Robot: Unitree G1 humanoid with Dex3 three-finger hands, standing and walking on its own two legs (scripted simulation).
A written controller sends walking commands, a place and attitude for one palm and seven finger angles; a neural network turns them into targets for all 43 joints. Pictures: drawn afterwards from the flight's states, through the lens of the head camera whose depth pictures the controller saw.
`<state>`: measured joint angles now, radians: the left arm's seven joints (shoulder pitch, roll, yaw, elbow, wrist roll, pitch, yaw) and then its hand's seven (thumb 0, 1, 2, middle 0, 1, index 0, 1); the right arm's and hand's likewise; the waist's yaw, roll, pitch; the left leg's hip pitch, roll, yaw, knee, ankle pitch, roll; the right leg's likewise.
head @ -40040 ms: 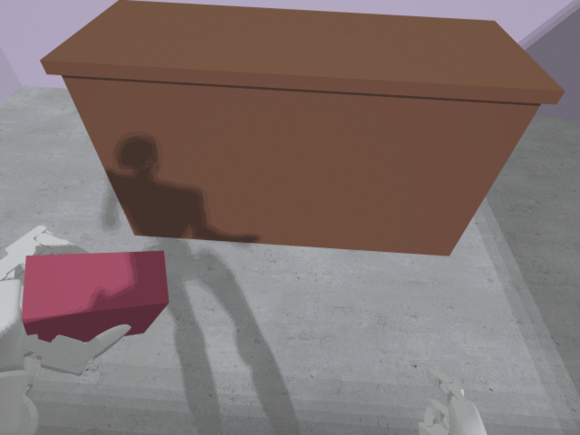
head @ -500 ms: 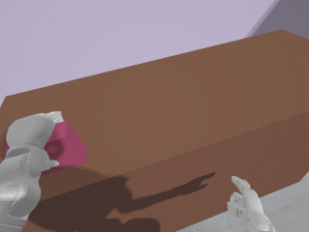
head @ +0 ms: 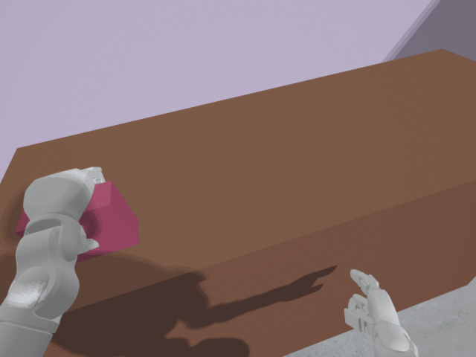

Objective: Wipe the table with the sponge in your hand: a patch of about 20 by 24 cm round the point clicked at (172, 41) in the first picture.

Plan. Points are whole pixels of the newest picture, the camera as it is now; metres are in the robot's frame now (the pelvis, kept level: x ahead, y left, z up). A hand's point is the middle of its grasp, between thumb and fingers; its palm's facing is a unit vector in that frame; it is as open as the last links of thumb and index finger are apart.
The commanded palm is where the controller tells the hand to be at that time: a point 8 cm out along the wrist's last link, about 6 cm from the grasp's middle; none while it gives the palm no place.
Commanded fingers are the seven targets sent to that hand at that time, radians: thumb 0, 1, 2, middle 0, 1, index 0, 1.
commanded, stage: wipe forward along the first lane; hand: left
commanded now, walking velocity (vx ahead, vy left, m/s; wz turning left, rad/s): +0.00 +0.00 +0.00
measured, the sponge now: (90, 231) +0.25 +0.31 +0.10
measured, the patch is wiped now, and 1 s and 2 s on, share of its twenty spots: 0.05 0.25 0.40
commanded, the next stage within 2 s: slide across to the middle lane in 1.42 s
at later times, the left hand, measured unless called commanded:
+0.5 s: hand (83, 193) +0.30 +0.33 +0.14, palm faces -0.02 +0.00 -1.00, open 9.8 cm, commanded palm +0.28 +0.33 +0.18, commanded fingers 0.00 0.10 1.30 -1.20 -1.60 -1.20 -1.60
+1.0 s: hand (86, 181) +0.33 +0.35 +0.14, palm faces -0.05 +0.01 -1.00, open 9.8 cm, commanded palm +0.32 +0.35 +0.16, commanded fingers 0.00 0.10 1.30 -1.20 -1.60 -1.20 -1.60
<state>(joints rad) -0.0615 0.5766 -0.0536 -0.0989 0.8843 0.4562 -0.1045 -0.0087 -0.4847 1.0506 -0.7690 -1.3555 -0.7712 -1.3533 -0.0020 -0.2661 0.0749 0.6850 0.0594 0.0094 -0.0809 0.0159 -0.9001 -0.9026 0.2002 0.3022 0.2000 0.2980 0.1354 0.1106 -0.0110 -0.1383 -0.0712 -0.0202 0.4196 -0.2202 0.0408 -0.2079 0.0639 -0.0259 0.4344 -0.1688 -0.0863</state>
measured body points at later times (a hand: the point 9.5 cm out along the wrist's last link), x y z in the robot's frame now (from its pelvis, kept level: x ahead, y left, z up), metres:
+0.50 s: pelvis +0.00 -0.01 +0.00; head +0.00 -0.06 +0.44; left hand +0.30 +0.33 +0.20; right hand +0.21 -0.24 -0.11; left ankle +0.01 +0.10 -0.74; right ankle +0.05 -0.06 -0.74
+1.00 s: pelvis -0.01 -0.01 -0.01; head +0.00 -0.05 +0.44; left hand +0.33 +0.34 +0.19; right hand +0.16 -0.26 -0.13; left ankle +0.01 +0.10 -0.74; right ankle +0.05 -0.06 -0.74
